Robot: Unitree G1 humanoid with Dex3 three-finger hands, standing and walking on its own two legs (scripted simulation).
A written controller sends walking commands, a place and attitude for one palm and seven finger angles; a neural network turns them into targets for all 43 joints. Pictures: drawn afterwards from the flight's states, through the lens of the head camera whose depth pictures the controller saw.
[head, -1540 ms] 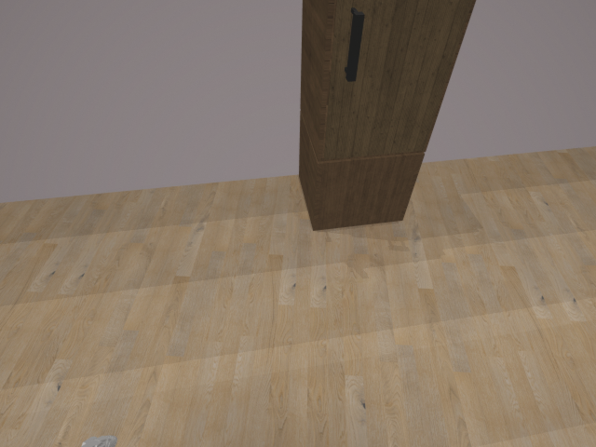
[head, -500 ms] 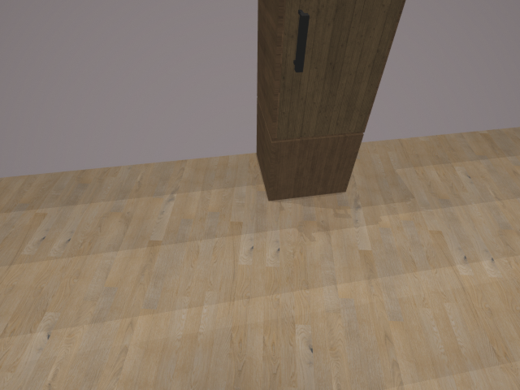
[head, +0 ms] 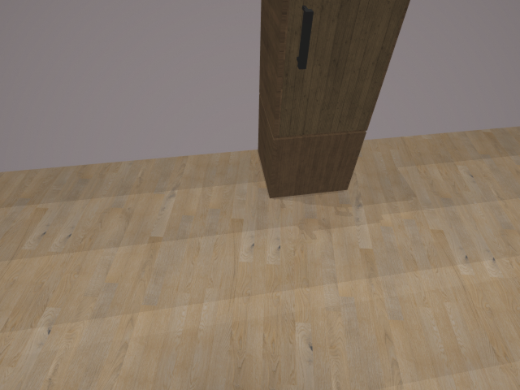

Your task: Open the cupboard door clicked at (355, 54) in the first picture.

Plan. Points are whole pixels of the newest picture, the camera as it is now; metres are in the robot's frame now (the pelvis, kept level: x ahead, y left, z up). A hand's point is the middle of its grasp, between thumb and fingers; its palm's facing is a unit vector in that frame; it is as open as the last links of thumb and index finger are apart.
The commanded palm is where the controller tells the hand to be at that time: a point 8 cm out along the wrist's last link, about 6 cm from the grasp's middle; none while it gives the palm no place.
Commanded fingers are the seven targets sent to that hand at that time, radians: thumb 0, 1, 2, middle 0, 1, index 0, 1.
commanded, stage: walk to a spot facing it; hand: left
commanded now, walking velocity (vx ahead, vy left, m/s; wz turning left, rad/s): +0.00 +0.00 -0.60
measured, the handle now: (303, 38) +1.13 -0.08 +0.06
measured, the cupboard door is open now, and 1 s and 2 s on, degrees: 0 0 0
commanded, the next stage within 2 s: none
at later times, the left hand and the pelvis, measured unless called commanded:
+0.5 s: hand out of the picture +0.05 +0.18 -0.18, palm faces -0.13 -0.96 -0.24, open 7.4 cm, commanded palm none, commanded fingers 0.00 0.90 0.90 -0.20 -0.30 -0.20 -0.30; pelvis -0.03 -0.01 -0.03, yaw -10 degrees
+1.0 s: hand out of the picture +0.14 +0.21 -0.17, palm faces -0.43 -0.88 -0.21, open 7.4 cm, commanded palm none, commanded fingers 0.00 0.90 0.90 -0.20 -0.30 -0.20 -0.30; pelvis -0.03 +0.04 +0.00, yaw -29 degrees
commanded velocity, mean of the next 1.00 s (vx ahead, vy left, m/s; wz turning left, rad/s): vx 0.06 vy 0.00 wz -0.60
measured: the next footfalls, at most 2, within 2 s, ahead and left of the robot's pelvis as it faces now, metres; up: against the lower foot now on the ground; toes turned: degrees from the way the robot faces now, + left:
left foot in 0.74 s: +0.00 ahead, +0.13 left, +0.00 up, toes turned -19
right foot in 1.26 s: -0.03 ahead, -0.17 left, +0.00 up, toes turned -47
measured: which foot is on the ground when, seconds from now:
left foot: down 0.00-0.40, up 0.42-0.72, down 0.74-1.00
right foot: down 0.00-0.74, up 0.76-1.00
